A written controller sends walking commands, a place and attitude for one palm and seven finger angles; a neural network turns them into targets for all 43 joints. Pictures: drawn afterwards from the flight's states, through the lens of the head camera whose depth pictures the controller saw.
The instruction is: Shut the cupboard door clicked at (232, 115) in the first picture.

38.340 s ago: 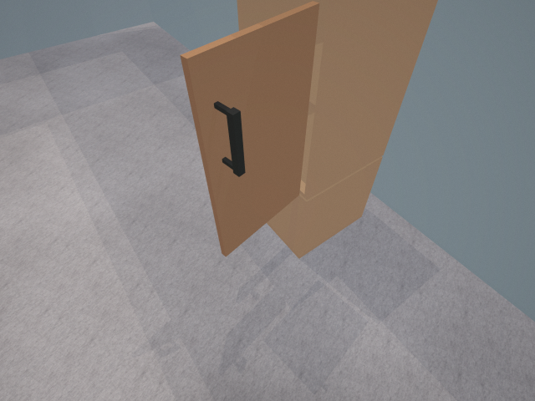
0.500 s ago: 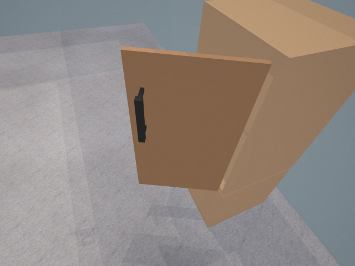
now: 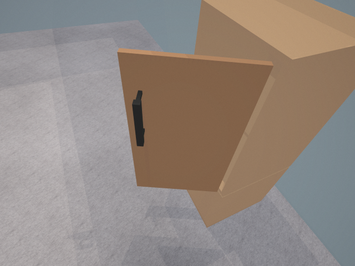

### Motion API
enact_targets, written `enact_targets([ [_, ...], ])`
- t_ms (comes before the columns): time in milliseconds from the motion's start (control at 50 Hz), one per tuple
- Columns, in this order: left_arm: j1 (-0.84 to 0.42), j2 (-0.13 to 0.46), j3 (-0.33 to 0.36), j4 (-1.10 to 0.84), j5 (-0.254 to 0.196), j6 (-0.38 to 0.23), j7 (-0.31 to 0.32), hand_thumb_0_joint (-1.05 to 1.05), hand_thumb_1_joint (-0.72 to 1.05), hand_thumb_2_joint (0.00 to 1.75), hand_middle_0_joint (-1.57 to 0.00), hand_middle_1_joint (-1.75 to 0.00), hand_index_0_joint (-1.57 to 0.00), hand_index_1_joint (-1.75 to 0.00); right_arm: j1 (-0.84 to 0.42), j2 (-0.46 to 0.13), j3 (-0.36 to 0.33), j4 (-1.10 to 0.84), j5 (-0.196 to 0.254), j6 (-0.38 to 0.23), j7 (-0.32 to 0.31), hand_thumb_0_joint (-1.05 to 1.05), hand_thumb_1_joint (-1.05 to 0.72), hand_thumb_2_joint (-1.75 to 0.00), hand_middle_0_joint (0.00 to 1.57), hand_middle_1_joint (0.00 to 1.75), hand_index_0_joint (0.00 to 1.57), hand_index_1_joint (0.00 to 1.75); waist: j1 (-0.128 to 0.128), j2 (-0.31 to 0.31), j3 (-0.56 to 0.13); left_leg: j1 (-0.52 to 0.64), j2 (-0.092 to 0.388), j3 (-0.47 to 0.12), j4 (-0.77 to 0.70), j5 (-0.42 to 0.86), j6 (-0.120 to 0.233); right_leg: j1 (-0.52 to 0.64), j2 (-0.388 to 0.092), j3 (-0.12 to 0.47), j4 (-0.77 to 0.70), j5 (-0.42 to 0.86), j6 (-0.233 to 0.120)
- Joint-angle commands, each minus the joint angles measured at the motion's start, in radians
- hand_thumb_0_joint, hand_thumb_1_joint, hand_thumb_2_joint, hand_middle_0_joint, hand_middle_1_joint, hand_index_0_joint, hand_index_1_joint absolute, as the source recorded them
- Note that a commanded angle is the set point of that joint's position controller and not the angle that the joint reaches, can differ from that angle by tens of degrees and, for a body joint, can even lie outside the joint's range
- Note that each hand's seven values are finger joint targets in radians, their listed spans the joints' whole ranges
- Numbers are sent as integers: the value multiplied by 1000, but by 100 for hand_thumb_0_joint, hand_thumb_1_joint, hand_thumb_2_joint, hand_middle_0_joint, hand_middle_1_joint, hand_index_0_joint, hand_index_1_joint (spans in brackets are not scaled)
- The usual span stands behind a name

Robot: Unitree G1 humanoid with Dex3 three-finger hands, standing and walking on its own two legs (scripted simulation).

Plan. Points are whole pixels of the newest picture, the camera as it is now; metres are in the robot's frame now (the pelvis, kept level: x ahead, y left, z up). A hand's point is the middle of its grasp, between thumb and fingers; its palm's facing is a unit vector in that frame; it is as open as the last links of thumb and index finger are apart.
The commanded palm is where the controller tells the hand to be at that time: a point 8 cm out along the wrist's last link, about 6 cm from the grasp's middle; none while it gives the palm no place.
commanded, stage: shuffle to correct the standing spot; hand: left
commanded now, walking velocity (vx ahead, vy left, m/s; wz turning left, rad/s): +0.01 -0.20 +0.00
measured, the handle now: (140, 119) +0.45 +0.13 +0.07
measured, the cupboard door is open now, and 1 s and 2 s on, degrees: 62 62 62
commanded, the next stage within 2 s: come to a stop and stand still in 0.24 s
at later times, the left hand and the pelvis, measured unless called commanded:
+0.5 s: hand out of the picture +0.06 +0.10 -0.18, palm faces +0.00 -0.98 -0.20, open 7.3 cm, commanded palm none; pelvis +0.00 -0.08 -0.01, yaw -1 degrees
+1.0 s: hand out of the picture -0.01 +0.15 -0.19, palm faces +0.06 -0.99 -0.16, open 7.4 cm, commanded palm none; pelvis -0.01 -0.03 +0.00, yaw +0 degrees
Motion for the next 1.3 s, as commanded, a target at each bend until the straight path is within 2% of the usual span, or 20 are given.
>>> enact_targets([
  [0, 81, 45, 21, -19, 8, 9, -8, 0, 90, 90, -20, -30, -20, -30, 75, -133, -36, -15, -1, -7, -26, 0, -90, -90, 20, 30, 20, 30, -6, 66, 70, 6, 272, -303, -179, -11, -82, -109, -22, 33, 20, 18, -40],
  [100, 40, 55, 49, -61, 17, 41, -20, 0, 90, 90, -20, -30, -20, -30, 109, -155, -55, -14, -10, 1, -51, 0, -90, -90, 20, 30, 20, 30, -26, 80, 38, 90, 410, -381, -158, 146, 38, -281, -16, 62, 327, -208, -39],
  [180, -1, 43, 68, -94, 20, 50, -33, 0, 90, 90, -20, -30, -20, -30, 87, -162, -64, -30, -19, 4, -51, 0, -90, -90, 20, 30, 20, 30, -24, 68, 25, 55, 421, -334, -122, 227, 84, -326, -20, 74, 456, -205, -33],
  [340, -47, 34, 78, -142, 18, 58, -47, 0, 90, 90, -20, -30, -20, -30, 52, -190, -88, -55, -28, 19, -37, 0, -90, -90, 20, 30, 20, 30, -28, 183, 48, -91, 370, -267, -114, 31, 35, -187, 0, -2, 248, -145, -31],
  [400, 58, 38, 70, -98, 13, 20, -33, 0, 90, 90, -20, -30, -20, -30, 33, -150, -74, -59, -16, 19, -18, 0, -90, -90, 20, 30, 20, 30, 27, 118, -33, -140, 247, -162, 36, -34, -48, 46, 12, -13, -27, 39, -23],
  [440, 66, 135, 66, -83, 9, -16, -12, 0, 90, 90, -20, -30, -20, -30, 45, -38, -41, -80, 1, 21, -4, 0, -90, -90, 20, 30, 20, 30, 14, -165, -36, -237, 108, -59, 167, -251, -126, 79, -223, 251, -150, 96, -93],
  [460, 41, 169, 65, -96, 6, -18, -11, 0, 90, 90, -20, -30, -20, -30, 46, -54, -43, -82, -3, 26, 1, 0, -90, -90, 20, 30, 20, 30, 14, -139, -19, -186, 109, -68, 203, -261, -123, -9, -280, 275, -190, 43, -134],
  [480, -4, 179, 61, -108, 11, -16, -13, 0, 90, 90, -20, -30, -20, -30, 51, -57, -48, -77, -6, 22, 9, 0, -90, -90, 20, 30, 20, 30, -8, -44, 11, -118, 97, -75, 196, -202, -121, -88, -262, 235, -159, 29, -146],
  [520, -41, 170, 64, -115, 5, -26, -11, 0, 90, 90, -20, -30, -20, -30, 52, -68, -48, -69, -2, 33, 8, 0, -90, -90, 20, 30, 20, 30, -7, -139, 28, -118, 95, -78, 184, -106, -137, -81, -210, 218, -118, 181, -127],
  [620, 41, 222, 95, -115, 12, -19, 8, 0, 90, 90, -20, -30, -20, -30, -14, -115, -61, -125, -2, 47, 5, 0, -90, -90, 20, 30, 20, 30, 55, -173, 1, -264, 80, -81, 297, -231, -152, 111, -312, 283, -31, 634, -196],
  [660, 60, 234, 106, -119, 18, -12, 18, 0, 90, 90, -20, -30, -20, -30, -50, -119, -68, -154, 0, 55, 6, 0, -90, -90, 20, 30, 20, 30, 68, -172, -3, -310, 76, -102, 392, -286, -152, 130, -347, 301, -19, 704, -237],
  [700, 21, 238, 110, -139, 23, -3, 20, 0, 90, 90, -20, -30, -20, -30, -51, -113, -70, -172, 5, 58, 12, 0, -90, -90, 20, 30, 20, 30, 48, -157, -21, -263, 76, -120, 358, -257, -147, 86, -323, 255, 0, 645, -230],
  [760, -68, 218, 105, -177, 16, 14, 8, 0, 90, 90, -20, -30, -20, -30, 37, -100, -70, -151, 10, 45, 16, 0, -90, -90, 20, 30, 20, 30, -15, -117, -38, 21, 59, -77, 64, 8, -139, -119, -202, 150, 75, 324, -128],
  [780, -66, 174, 96, -193, 12, 23, 5, 0, 90, 90, -20, -30, -20, -30, 62, -143, -77, -146, 7, 35, 12, 0, -90, -90, 20, 30, 20, 30, -24, 32, -62, 113, 136, -150, 10, 79, -118, -210, -120, 98, 165, 82, -83],
  [800, -53, 111, 86, -207, 6, 34, 1, 0, 90, 90, -20, -30, -20, -30, 53, -206, -88, -164, -4, 31, 11, 0, -90, -90, 20, 30, 20, 30, -23, 282, -49, 61, 325, -387, -98, 104, -46, -286, -3, -1, 309, -276, -16],
  [820, -48, 103, 83, -199, 8, 40, 5, 0, 90, 90, -20, -30, -20, -30, 20, -228, -86, -180, -8, 37, 6, 0, -90, -90, 20, 30, 20, 30, -24, 264, -32, -81, 379, -441, -155, 29, 28, -216, 13, 61, 439, -356, -22],
  [860, -18, 94, 76, -159, 20, 45, -4, 0, 90, 90, -20, -30, -20, -30, -64, -173, -64, -190, -15, 23, -2, 0, -90, -90, 20, 30, 20, 30, 9, 175, 37, -167, 350, -451, -225, -216, 31, -213, -12, 111, 542, -255, -40],
  [920, 30, 78, 70, -111, 21, 32, -24, 0, 90, 90, -20, -30, -20, -30, -47, -156, -51, -176, -11, 5, -11, 0, -90, -90, 20, 30, 20, 30, 12, 91, 39, -75, 305, -384, -236, -198, -17, -273, -1, 109, 577, -117, -23],
  [1140, 71, 106, 91, -86, 20, 54, -28, 0, 90, 90, -20, -30, -20, -30, 94, -151, -52, -108, -6, -10, -43, 0, -90, -90, 20, 30, 20, 30, -12, 115, -28, 91, 337, -355, -205, 145, -82, -321, 31, 141, 599, -87, 2],
  [1280, 78, 85, 81, -78, 17, 60, -27, 0, 90, 90, -20, -30, -20, -30, 114, -142, -54, -77, -9, 2, -31, 0, -90, -90, 20, 30, 20, 30, -11, 165, -19, 10, 302, -352, -270, -162, -71, -260, 29, 94, 503, -107, -11],
])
